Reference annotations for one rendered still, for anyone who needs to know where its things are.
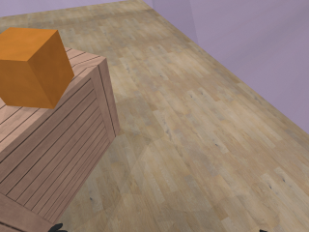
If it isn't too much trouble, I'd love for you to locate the carton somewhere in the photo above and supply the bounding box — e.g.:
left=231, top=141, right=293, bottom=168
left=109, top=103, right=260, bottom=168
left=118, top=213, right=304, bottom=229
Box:
left=0, top=27, right=74, bottom=109

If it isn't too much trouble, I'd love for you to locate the pedestal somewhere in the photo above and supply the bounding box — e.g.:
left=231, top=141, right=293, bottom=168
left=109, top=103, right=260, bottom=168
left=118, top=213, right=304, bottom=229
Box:
left=0, top=46, right=121, bottom=232

